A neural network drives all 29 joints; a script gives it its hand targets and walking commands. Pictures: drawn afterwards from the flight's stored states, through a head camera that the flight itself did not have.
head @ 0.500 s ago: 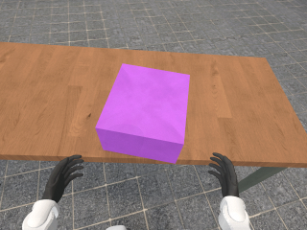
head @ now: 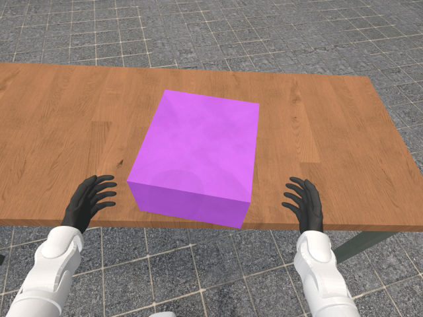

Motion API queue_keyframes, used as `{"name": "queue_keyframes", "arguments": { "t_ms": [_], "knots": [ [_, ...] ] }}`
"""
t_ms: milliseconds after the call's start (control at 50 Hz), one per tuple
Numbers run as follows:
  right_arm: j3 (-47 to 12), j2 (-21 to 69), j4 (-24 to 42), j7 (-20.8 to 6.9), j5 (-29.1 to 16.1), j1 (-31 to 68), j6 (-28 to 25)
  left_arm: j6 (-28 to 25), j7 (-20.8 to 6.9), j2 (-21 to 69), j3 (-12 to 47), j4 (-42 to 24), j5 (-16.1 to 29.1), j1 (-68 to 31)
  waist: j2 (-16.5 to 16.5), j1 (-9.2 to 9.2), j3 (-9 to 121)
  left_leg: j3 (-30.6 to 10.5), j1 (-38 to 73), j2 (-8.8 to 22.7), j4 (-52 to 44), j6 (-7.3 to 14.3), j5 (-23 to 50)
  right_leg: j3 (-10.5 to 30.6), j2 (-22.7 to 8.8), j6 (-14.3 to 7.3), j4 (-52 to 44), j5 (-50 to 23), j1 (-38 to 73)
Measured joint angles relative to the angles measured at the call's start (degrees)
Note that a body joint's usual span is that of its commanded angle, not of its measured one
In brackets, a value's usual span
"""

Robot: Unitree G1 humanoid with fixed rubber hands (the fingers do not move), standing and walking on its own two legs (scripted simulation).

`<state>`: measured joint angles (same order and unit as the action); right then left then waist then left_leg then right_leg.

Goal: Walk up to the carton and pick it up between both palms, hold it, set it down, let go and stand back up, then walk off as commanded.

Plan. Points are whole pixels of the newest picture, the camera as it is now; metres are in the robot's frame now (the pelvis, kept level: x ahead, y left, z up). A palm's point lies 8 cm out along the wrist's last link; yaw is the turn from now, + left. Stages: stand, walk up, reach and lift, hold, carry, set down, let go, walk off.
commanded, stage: reach and lift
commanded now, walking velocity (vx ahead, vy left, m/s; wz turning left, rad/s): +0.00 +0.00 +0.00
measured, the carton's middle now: (201, 155) +0.47 +0.03 -0.06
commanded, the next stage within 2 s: none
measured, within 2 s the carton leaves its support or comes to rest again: neither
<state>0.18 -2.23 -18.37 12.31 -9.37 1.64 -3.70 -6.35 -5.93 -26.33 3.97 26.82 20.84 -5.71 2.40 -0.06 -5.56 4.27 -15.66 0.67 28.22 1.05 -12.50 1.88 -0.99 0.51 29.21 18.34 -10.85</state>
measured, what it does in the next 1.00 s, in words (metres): stands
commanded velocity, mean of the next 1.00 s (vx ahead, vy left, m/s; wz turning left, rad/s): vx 0.00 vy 0.00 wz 0.00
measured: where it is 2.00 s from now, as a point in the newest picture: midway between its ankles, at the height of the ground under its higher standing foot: outside the picture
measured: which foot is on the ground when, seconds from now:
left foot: down 0.00-1.00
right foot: down 0.00-1.00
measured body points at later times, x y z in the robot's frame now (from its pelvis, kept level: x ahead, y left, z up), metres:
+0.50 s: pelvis +0.00 +0.00 +0.00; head +0.04 +0.01 +0.45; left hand +0.38 +0.25 +0.07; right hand +0.36 -0.17 +0.06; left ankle +0.03 +0.11 -0.74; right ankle -0.03 -0.13 -0.74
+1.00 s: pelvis +0.00 +0.00 +0.00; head +0.03 +0.02 +0.45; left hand +0.43 +0.24 +0.09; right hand +0.40 -0.17 +0.08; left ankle +0.03 +0.11 -0.74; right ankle -0.03 -0.13 -0.74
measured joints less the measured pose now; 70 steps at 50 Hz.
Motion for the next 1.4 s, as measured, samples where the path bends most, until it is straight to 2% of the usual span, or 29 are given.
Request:
{"name": "queue_keyframes", "arguments": {
  "t_ms": [140,260,400,720,980,1160,1240,1400],
  "knots": [
    [0.0,-0.6,0.0,0.9,-0.9,5.4,3.9,4.3,0.0,-0.1,-1.1,0.0,0.0,-6.1,0.0,0.00,0.2,0.0,0.0,0.0,0.0,0.0,0.0,0.0,0.0,0.0,0.0,0.0,0.0],
    [0.0,-1.2,0.0,1.4,-1.9,9.2,5.2,7.5,0.0,-0.1,-2.4,0.2,0.0,-10.7,0.0,0.00,0.2,0.0,0.0,0.0,0.0,0.0,0.0,0.0,0.0,0.0,0.0,-0.1,0.0],
    [0.0,-2.5,-0.7,1.7,-1.9,14.2,7.9,9.6,-0.1,-0.1,-2.6,3.6,0.0,-16.5,0.0,0.00,0.2,0.0,0.0,0.0,0.0,0.0,0.0,0.0,0.0,0.0,0.0,-0.1,0.0],
    [0.0,-3.5,-14.8,1.6,-1.9,26.4,7.2,9.6,-0.1,-0.1,-2.6,16.8,0.0,-28.6,0.2,-0.08,0.2,0.0,0.0,0.2,0.1,-0.2,0.0,0.0,0.2,0.0,-0.1,-0.2,0.0],
    [0.0,-3.9,-26.5,0.3,-1.9,36.3,5.5,5.3,0.6,-0.1,2.2,30.3,0.0,-38.3,-0.1,-2.01,2.5,-0.6,-2.6,0.6,1.3,-0.2,0.0,-0.6,0.6,0.0,-0.1,-0.6,-1.9],
    [0.0,-4.1,-35.9,0.0,-1.9,39.5,2.1,0.4,0.6,-0.1,2.6,40.2,0.0,-42.0,-0.3,-2.60,4.6,-0.8,-6.3,0.9,2.0,-0.2,0.0,-0.7,0.9,0.0,-0.1,-0.9,-5.1],
    [0.0,-4.1,-37.6,-0.3,-1.9,38.4,-1.0,-3.2,0.6,-0.1,2.7,43.8,0.0,-42.0,-0.6,-2.67,5.8,-1.5,-10.3,1.1,3.1,-0.2,0.0,-1.4,1.2,0.0,0.0,-1.2,-8.4],
    [0.0,-4.1,-40.7,-1.6,-1.9,37.9,-8.7,-9.5,0.6,0.7,3.4,44.8,0.0,-42.0,-2.2,-2.78,9.2,-3.8,-22.0,1.3,7.1,-0.2,-0.2,-3.6,1.5,0.0,2.0,-1.3,-18.4]
  ]
}}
